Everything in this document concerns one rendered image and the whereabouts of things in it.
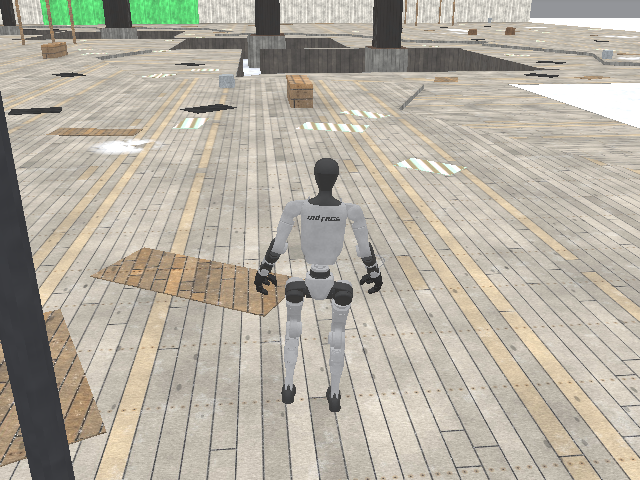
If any right robot foot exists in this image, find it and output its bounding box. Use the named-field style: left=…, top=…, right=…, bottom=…
left=326, top=386, right=341, bottom=412

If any robot left forearm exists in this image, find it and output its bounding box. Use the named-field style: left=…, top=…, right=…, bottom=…
left=258, top=238, right=281, bottom=276

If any robot right upper arm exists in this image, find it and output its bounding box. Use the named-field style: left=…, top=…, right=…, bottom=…
left=345, top=203, right=372, bottom=258

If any robot left shin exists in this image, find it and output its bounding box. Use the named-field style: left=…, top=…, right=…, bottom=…
left=284, top=321, right=299, bottom=391

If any robot right forearm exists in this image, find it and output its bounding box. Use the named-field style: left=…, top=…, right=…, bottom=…
left=361, top=242, right=380, bottom=278

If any right robot hand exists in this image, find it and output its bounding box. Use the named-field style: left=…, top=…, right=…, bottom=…
left=360, top=272, right=383, bottom=294

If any robot left upper arm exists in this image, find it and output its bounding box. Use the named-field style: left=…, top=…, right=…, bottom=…
left=271, top=200, right=304, bottom=254

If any left robot hand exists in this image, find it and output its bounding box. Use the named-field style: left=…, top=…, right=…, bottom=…
left=254, top=271, right=277, bottom=295

